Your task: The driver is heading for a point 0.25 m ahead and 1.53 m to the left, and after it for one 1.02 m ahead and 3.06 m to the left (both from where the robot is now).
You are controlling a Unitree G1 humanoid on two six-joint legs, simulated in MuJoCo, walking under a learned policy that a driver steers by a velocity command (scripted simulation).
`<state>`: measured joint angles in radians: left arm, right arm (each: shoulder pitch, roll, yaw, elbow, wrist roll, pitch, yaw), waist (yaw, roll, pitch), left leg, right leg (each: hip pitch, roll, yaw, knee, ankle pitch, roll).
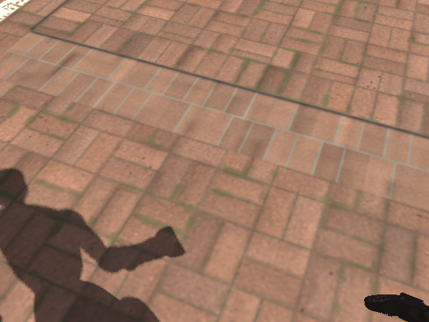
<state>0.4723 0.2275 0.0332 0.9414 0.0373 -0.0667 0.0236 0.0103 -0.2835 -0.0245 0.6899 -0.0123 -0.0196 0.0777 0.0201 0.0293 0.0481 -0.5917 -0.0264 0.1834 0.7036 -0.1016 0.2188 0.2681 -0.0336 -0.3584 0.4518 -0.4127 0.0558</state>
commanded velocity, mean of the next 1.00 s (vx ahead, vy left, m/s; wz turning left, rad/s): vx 1.00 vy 0.00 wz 0.99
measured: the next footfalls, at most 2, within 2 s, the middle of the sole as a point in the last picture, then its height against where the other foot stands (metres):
left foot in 0.02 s outside the picture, level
right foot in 0.44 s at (247, 265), level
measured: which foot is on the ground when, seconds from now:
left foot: up 0.00-0.00, down 0.02-0.44, up 0.46-0.88, down 0.90-1.00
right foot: down 0.00-0.02, up 0.04-0.42, down 0.44-0.90, up 0.92-1.00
